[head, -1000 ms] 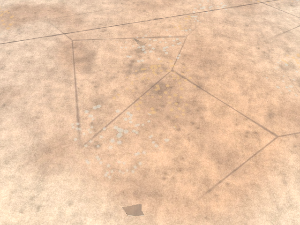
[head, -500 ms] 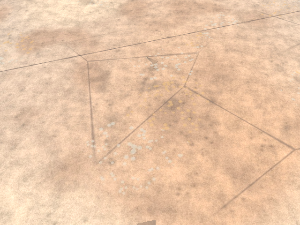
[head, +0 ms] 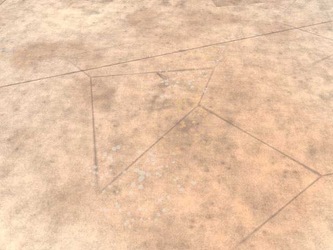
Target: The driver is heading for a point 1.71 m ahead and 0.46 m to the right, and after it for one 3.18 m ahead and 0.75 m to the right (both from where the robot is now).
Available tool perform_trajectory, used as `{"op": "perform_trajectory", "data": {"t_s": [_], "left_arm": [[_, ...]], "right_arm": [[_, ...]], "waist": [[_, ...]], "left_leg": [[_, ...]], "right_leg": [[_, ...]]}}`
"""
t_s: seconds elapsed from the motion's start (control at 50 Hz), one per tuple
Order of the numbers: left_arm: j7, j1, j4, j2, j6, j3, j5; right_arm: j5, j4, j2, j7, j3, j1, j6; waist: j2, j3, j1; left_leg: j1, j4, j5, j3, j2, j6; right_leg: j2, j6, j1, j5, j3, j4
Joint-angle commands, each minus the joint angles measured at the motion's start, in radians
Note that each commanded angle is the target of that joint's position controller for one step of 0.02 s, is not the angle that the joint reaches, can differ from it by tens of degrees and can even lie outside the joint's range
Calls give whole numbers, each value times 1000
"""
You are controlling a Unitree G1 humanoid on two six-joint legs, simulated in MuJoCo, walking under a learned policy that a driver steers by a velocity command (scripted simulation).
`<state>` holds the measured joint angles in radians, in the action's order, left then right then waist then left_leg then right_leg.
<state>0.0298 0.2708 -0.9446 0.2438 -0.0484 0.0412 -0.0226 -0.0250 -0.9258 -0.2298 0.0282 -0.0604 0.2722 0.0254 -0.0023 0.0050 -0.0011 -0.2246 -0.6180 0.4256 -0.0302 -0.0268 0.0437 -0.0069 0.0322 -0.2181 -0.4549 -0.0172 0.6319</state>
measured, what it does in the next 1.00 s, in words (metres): walks ahead: left foot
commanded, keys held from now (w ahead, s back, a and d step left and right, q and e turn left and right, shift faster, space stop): w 1.00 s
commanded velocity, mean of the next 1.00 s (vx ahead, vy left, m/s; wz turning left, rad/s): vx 0.44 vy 0.00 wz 0.00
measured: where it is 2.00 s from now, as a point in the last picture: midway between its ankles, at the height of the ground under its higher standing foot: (192, 152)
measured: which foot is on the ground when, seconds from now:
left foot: down 0.00-0.16, up 0.18-0.50, down 0.52-1.00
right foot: down 0.00-0.54, up 0.56-1.00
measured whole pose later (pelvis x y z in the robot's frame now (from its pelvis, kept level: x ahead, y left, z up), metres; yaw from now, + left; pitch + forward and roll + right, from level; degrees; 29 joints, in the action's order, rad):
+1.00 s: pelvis +0.46 -0.04 +0.01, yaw -1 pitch +2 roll +3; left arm -0.02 0.06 -0.81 0.26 -0.09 0.03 -0.02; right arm -0.02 -0.95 -0.28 0.00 -0.05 0.36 0.07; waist -0.03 0.00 0.08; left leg 0.01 -0.25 0.30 0.03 -0.05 0.01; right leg -0.09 0.00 -0.56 -0.01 -0.02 0.53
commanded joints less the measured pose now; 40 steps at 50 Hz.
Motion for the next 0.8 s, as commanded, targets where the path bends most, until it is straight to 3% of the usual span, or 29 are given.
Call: {"op": "perform_trajectory", "data": {"t_s": [0.02, 0.06, 0.1, 0.12, 0.14, 0.16, 0.18, 0.2, 0.22, 0.24, 0.28, 0.32, 0.36, 0.4, 0.44, 0.48, 0.5, 0.52, 0.54, 0.56, 0.58, 0.6, 0.62, 0.66, 0.7, 0.8], "left_arm": [[-13, -81, 79, 75, -60, 15, -7], [-26, -91, 97, 53, -80, 9, -13], [-40, -34, 76, 71, -90, 13, -12], [-45, 77, 27, 95, -91, 24, -11], [-47, 251, -40, 167, -92, 53, -11], [-49, 407, -87, 268, -82, 86, 4], [-54, 351, -65, 172, -72, 51, 15], [-55, 288, -47, 112, -67, 29, 19], [-52, 255, -33, 95, -61, 19, 20], [-51, 225, -30, 93, -52, 10, 12], [-41, 190, -23, 73, -37, -3, 16], [-20, 146, -8, 91, -29, -5, 23], [-3, 178, -16, 139, -34, 4, 19], [3, 200, -32, 169, -44, 15, 1], [1, 195, -38, 170, -46, 22, -2], [-1, 179, -34, 186, -32, 33, 9], [-3, 167, -28, 180, -20, 32, 17], [-6, 158, -14, 165, -16, 24, 27], [-18, 285, 3, 28, -28, -11, 41], [-33, 314, -22, 31, -55, -17, 10], [-40, 184, 22, 135, -72, 13, -21], [-38, 84, 57, 156, -80, 17, -29], [-30, 47, 64, 144, -78, 20, -17], [-22, 96, 54, 110, -52, 23, 3], [-16, 103, 61, 78, -31, 18, 9], [-14, -88, 134, 90, -32, 18, 26]], "right_arm": [[-7, 26, -142, -11, -31, 60, 53], [-5, 25, -186, -19, -39, 82, 60], [-6, 49, -176, -21, -36, 23, 59], [-6, 81, -168, -23, -34, -53, 57], [-3, 135, -145, -24, -25, -172, 65], [2, 168, -125, -26, -23, -199, 91], [3, 152, -119, -29, -19, -152, 101], [-17, 149, -114, -35, -18, -140, 99], [-24, 151, -92, -40, -9, -146, 92], [-17, 162, -74, -44, -5, -168, 88], [3, 183, -56, -55, -1, -199, 80], [11, 215, -23, -64, 16, -267, 74], [9, 250, -6, -64, 27, -351, 73], [-2, 274, -46, -64, 20, -385, 70], [-3, 281, -91, -65, 6, -380, 70], [-1, 254, -139, -61, -17, -274, 67], [-4, 208, -171, -55, -37, -128, 62], [-1, 163, -203, -46, -51, 39, 56], [29, 133, -296, -42, -68, 168, 54], [24, 114, -232, -53, -49, 179, 55], [11, 120, -176, -54, -33, 73, 59], [10, 136, -147, -55, -23, -25, 65], [21, 141, -131, -60, -15, -92, 73], [35, 137, -103, -65, -6, -142, 82], [25, 114, -113, -65, -6, -126, 90], [21, 73, -178, -34, -19, -35, 87]], "waist": [[90, -133, 33], [193, -120, 19], [169, -97, -26], [125, -56, -80], [-21, -6, -158], [-269, 38, -196], [-232, 20, -141], [-121, -53, -98], [-65, -72, -81], [-33, -106, -63], [-76, -109, -44], [-81, -131, -42], [-91, -136, -61], [-110, -139, -50], [-109, -116, -22], [-135, -13, 45], [-129, 73, 117], [-107, 166, 187], [159, 347, 130], [253, 451, 128], [178, 219, 115], [95, 88, 85], [20, 19, 44], [62, 2, -25], [74, -18, -43], [40, -64, 1]], "left_leg": [[21, 251, 260, -303, 170, 147], [79, 326, 151, -505, 292, 228], [53, 252, -104, -439, 288, 203], [-15, 160, -237, -321, 227, 153], [-203, -104, -473, -124, 96, 69], [-537, -494, -358, 36, -46, -22], [-695, -598, 109, -32, -32, -15], [-775, -698, 106, -65, 21, 7], [-816, -715, 46, -40, 59, 18], [-829, -658, -16, -17, 98, 20], [-685, -510, -155, 42, 114, -2], [-511, -288, -317, 95, 81, -38], [-351, -84, -431, 120, 40, -48], [-310, 23, -472, 89, 33, -33], [-277, 91, -474, 70, 21, 0], [-142, 76, -406, 84, -16, 41], [28, 86, -390, 103, -39, 72], [303, 61, -395, 24, 40, 116], [687, 79, -261, -419, 323, 268], [710, 301, -54, -788, 431, 351], [529, 354, 47, -667, 378, 287], [337, 389, 11, -512, 340, 245], [176, 423, -98, -409, 302, 221], [11, 478, -202, -277, 242, 200], [-66, 517, -235, -206, 230, 215], [-39, 547, -283, -121, 215, 204]], "right_leg": [[-8, 58, -249, -93, -28, -21], [19, 59, -296, 18, 27, 85], [13, 82, -200, 42, 22, -14], [11, 91, -50, 131, 5, -85], [-52, 126, 222, 284, -152, -201], [-228, 204, 538, 488, -478, -289], [-339, 250, 550, 633, -591, -310], [-342, 249, 527, 662, -516, -285], [-323, 232, 507, 677, -423, -301], [-300, 200, 461, 692, -345, -332], [-216, 147, 318, 698, -213, -407], [-143, 133, 147, 673, -103, -470], [-133, 133, 69, 628, -73, -536], [-174, 132, 127, 618, -81, -550], [-209, 115, 222, 765, -75, -492], [-223, 90, 307, 1089, -60, -324], [-195, 72, 289, 1194, -36, -146], [-163, 50, 112, 1056, -32, 90], [2, -1, -254, 422, -9, 519], [81, 4, -395, -110, -134, 719], [9, 21, -499, -64, -127, 771], [-47, 34, -494, 39, -95, 725], [-89, 31, -447, 110, -76, 661], [-137, 22, -322, 171, -83, 582], [-150, 1, -311, 183, -64, 518], [-155, -49, -424, 453, -43, 219]]}}
Next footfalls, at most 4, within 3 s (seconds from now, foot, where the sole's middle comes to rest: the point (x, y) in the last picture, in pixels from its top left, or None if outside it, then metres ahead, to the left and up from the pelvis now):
0.52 left None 0.40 0.09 -0.76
1.04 right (215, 223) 0.65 -0.17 -0.76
1.60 left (162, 162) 0.97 0.06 -0.76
2.14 right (218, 127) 1.20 -0.24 -0.76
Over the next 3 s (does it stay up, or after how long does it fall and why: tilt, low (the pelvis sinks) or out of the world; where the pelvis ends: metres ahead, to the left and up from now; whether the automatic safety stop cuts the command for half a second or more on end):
stays up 1.49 -0.30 0.02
